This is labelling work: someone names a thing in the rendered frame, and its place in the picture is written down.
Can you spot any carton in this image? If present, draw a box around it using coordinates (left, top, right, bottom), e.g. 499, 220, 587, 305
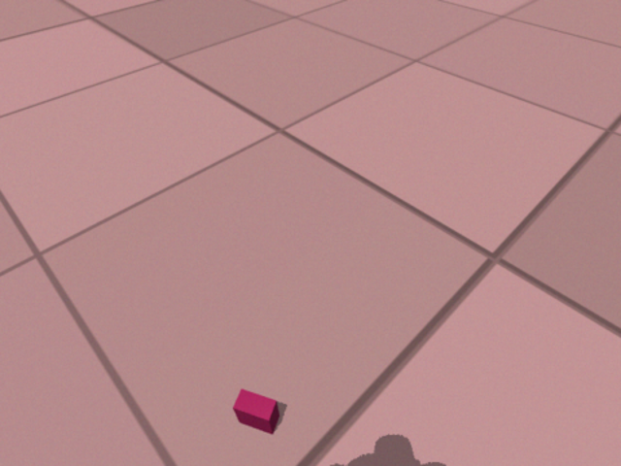
233, 389, 279, 434

